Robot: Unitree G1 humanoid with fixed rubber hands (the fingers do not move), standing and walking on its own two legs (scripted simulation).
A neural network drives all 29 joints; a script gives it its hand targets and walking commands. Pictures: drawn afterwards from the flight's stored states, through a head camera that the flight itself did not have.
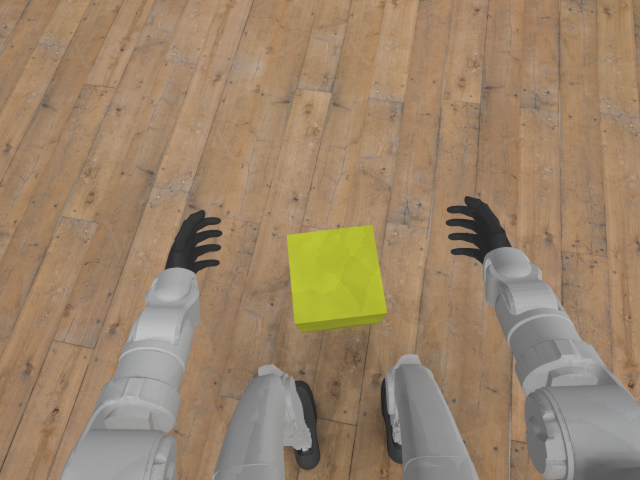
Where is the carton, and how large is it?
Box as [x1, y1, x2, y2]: [287, 225, 386, 332]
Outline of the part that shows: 371,225 287,235 294,322 302,332 378,323 386,313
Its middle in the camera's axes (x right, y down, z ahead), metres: +0.04 +0.11 +1.01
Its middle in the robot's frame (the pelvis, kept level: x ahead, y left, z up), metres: +0.46 -0.01 -0.57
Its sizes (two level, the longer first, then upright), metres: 0.217 0.212 0.195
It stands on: the floor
